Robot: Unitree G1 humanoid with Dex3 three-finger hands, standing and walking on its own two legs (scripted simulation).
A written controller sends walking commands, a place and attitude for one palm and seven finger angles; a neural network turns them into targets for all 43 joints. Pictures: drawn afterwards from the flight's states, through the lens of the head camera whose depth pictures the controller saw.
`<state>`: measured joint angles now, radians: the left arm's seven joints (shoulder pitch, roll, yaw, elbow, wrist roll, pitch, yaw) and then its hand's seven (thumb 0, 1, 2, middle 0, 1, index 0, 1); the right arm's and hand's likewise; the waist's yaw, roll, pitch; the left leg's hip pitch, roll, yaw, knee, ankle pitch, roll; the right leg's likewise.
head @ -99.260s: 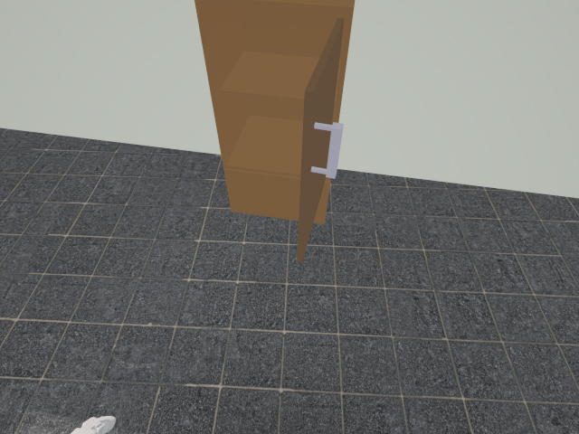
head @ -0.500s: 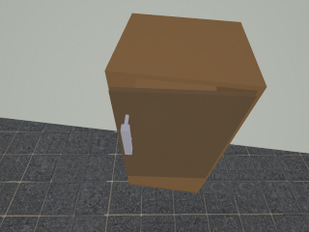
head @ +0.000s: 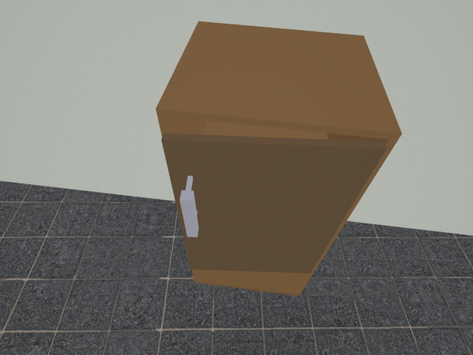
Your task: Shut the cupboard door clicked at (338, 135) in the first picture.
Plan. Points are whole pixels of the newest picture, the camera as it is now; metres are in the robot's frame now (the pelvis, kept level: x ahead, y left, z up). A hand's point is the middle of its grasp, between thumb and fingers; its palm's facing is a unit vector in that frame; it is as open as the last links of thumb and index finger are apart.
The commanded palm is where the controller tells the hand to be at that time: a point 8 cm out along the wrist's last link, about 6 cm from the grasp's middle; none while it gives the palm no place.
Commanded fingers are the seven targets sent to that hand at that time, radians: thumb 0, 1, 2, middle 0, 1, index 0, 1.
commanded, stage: shuffle to correct the standing spot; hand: left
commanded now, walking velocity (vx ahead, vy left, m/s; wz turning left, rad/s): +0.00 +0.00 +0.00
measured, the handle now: (191, 207) +0.41 +0.12 -0.05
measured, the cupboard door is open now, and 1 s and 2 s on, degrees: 5 5 5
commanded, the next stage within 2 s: come to a stop and stand still in 0.42 s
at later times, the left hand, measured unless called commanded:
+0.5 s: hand out of the picture +0.00 +0.13 -0.18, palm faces +0.02 -0.98 -0.18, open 7.4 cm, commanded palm none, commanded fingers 0.00 0.90 0.90 -0.20 -0.30 -0.20 -0.30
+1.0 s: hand out of the picture -0.03 +0.08 -0.19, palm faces +0.02 -0.98 -0.20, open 7.4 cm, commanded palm none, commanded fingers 0.00 0.90 0.90 -0.20 -0.30 -0.20 -0.30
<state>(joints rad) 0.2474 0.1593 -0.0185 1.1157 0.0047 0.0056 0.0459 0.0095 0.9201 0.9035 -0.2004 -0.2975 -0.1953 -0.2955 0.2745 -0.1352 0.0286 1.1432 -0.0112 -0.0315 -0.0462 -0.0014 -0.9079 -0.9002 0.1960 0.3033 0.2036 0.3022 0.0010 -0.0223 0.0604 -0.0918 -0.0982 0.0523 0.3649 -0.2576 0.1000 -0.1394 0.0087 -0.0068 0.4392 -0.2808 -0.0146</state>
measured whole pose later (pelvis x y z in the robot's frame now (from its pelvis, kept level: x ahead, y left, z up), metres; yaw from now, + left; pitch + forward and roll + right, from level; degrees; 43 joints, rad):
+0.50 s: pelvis -0.03 -0.05 +0.00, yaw +0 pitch +0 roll -1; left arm 0.23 0.16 0.04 1.02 0.02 0.07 0.02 0.01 0.91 0.90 -0.20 -0.30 -0.19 -0.30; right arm 0.25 -0.14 -0.02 1.08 -0.04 0.02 -0.06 0.00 -0.91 -0.90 0.20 0.30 0.21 0.30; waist -0.02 0.00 0.09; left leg -0.20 0.00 0.02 0.46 -0.25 0.04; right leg -0.36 -0.02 0.00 0.82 -0.46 0.00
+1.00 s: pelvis -0.04 -0.10 -0.01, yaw +1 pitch -1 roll +0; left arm 0.27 0.19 -0.01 1.02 0.02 0.02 0.04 0.01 0.91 0.90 -0.20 -0.30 -0.20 -0.30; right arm 0.22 -0.16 -0.01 0.99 -0.02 0.02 -0.01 0.00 -0.91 -0.90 0.19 0.30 0.20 0.30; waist 0.02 -0.04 0.06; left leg -0.24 -0.04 0.06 0.51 -0.27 0.06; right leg -0.24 -0.05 -0.01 0.54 -0.30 0.01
